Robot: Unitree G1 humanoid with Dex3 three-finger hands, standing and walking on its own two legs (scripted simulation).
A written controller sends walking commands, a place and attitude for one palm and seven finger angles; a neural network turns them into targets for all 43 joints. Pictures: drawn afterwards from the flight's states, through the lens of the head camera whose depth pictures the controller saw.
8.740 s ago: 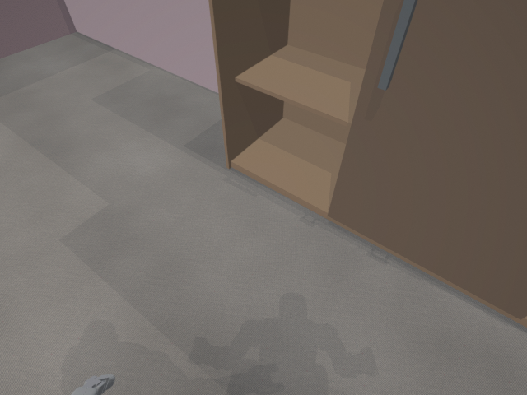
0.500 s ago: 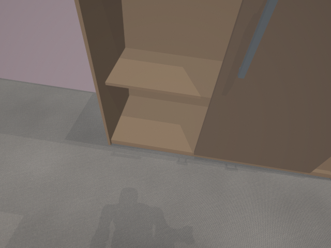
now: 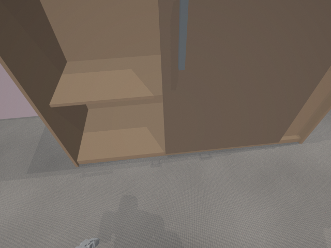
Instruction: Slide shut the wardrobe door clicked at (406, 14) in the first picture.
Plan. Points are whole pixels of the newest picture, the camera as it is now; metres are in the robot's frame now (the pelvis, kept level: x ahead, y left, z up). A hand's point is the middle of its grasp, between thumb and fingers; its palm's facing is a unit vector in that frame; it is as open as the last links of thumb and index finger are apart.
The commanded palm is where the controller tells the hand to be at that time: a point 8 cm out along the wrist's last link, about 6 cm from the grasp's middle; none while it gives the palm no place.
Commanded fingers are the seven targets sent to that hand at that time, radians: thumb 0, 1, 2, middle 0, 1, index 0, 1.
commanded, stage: take the last steps up to it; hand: right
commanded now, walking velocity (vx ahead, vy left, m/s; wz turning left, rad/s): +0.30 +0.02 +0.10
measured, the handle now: (182, 26) +0.80 -0.09 +0.16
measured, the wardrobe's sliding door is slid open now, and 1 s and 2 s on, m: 0.62 0.62 0.62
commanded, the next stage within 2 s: come to a stop and stand still in 0.80 s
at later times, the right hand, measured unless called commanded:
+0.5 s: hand (216, 193) +0.30 -0.16 -0.15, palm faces -0.09 +0.97 -0.20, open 7.4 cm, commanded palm none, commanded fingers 0.00 -0.90 -0.90 0.20 0.30 0.20 0.30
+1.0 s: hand (219, 206) +0.27 -0.17 -0.18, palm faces +0.08 +0.99 -0.13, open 7.3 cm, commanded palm none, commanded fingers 0.00 -0.90 -0.90 0.20 0.30 0.20 0.30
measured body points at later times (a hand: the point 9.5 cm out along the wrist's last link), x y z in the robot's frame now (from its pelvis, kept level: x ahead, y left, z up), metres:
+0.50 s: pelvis +0.15 +0.01 -0.01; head +0.17 +0.02 +0.44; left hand +0.00 +0.20 -0.16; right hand +0.31 -0.21 -0.14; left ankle +0.27 +0.13 -0.72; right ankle +0.01 -0.10 -0.73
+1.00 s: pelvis +0.29 +0.00 +0.01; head +0.28 -0.03 +0.46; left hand +0.33 +0.23 -0.13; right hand +0.27 -0.22 -0.17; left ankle +0.28 +0.12 -0.71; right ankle +0.31 -0.09 -0.73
